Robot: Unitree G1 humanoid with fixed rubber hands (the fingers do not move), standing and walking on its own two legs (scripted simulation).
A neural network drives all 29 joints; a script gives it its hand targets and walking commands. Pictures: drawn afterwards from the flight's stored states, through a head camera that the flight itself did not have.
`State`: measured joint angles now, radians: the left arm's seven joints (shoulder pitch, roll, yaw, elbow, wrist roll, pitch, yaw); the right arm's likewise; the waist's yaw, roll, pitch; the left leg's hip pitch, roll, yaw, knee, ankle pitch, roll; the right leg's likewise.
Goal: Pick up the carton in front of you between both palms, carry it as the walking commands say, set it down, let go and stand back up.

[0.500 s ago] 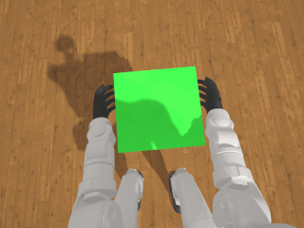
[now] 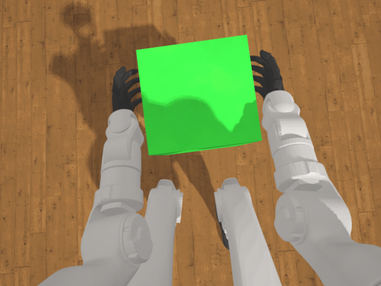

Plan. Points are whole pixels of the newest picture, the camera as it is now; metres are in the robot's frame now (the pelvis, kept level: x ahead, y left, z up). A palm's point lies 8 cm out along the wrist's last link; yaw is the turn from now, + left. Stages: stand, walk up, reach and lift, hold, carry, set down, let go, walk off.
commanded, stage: set down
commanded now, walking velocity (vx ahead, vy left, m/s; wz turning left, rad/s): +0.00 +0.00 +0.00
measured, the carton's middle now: (197, 108) +0.46 -0.01 -0.18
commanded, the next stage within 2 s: none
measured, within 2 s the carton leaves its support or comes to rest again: rests again in 1.76 s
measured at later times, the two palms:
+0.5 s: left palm (143, 114) +0.47 +0.14 -0.25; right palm (252, 96) +0.51 -0.16 -0.25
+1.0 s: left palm (147, 117) +0.48 +0.14 -0.31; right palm (246, 100) +0.51 -0.16 -0.31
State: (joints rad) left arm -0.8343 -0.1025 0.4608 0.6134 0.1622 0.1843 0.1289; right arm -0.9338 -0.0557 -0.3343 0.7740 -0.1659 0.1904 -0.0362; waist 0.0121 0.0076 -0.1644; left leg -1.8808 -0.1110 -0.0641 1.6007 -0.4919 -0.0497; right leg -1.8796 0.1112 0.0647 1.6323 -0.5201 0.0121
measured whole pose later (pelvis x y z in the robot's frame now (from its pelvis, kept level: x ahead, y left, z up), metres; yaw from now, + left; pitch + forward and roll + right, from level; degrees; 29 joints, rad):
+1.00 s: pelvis -0.02 +0.00 -0.16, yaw +1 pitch +39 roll +3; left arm -1.20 0.03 0.44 0.85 0.02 0.16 0.21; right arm -1.38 -0.28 -0.14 1.11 -0.02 0.16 -0.07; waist 0.02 0.03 0.21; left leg -2.25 -0.15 -0.03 2.14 -0.58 -0.09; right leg -2.26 0.12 0.04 2.19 -0.61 0.02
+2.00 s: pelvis -0.03 +0.00 -0.17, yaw +2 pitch +35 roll +4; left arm -1.29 0.25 0.24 1.08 -0.18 0.01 0.13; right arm -1.40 -0.47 -0.02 1.18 0.16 0.02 -0.04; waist 0.04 0.04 0.37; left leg -2.24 -0.08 0.01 2.19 -0.58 -0.06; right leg -2.25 0.05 0.01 2.25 -0.61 -0.03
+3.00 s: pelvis +0.00 +0.00 +0.05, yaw +0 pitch +46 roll +3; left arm -0.94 0.11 0.32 0.69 -0.05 0.15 0.13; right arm -1.14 -0.40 -0.20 0.95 0.01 0.15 0.07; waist 0.07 0.00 -0.07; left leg -1.75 -0.06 -0.02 1.36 -0.41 -0.03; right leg -1.76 0.06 0.04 1.40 -0.43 -0.02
